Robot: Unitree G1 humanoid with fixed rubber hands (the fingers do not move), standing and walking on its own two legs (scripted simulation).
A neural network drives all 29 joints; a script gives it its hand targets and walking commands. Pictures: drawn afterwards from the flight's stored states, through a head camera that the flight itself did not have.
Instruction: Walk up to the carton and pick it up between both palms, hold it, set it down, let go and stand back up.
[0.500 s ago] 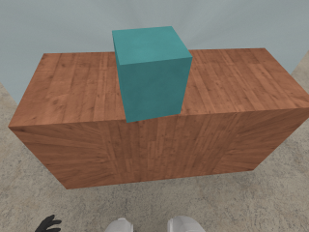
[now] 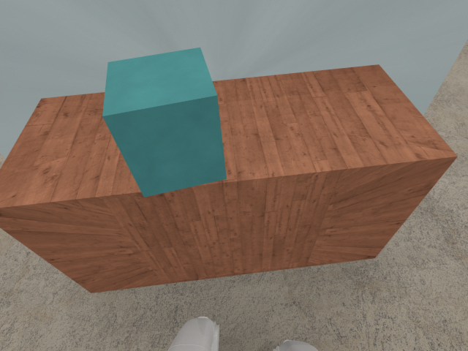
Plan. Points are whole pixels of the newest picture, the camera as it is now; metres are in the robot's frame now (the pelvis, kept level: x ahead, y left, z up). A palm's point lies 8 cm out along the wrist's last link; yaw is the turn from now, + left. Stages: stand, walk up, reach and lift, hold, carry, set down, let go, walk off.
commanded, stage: walk up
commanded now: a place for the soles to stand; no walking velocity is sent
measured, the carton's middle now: (171, 124) +0.59 +0.18 +0.04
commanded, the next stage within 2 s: none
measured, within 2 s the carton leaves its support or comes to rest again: neither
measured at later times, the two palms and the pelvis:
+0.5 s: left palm out of the picture +0.10 +0.40 -0.12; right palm out of the picture +0.08 -0.24 -0.10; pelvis +0.01 +0.08 -0.01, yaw +3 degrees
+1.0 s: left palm out of the picture +0.06 +0.37 -0.10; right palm out of the picture +0.11 -0.27 -0.12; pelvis +0.01 +0.04 -0.01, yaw +3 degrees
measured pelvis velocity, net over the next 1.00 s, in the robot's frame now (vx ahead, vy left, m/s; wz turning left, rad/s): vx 0.01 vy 0.04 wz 0.06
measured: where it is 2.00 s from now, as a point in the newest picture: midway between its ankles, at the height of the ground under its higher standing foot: outside the picture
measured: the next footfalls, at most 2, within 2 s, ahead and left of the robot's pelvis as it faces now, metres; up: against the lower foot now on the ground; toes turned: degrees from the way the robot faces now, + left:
left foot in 0.34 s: +0.09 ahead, +0.17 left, +0.00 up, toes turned +3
right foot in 0.74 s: +0.05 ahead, -0.08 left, +0.00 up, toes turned +0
